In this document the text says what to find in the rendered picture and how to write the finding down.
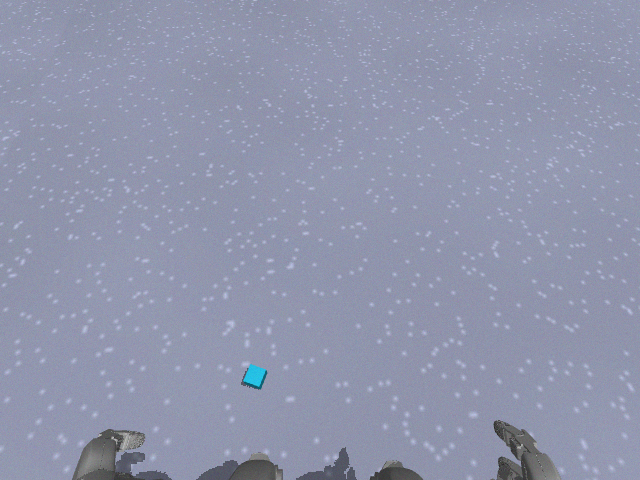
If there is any left robot hand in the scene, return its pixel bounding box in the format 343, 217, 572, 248
72, 429, 163, 480

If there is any right robot hand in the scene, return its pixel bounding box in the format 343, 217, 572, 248
490, 420, 562, 480

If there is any small box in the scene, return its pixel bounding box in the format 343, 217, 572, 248
243, 364, 267, 390

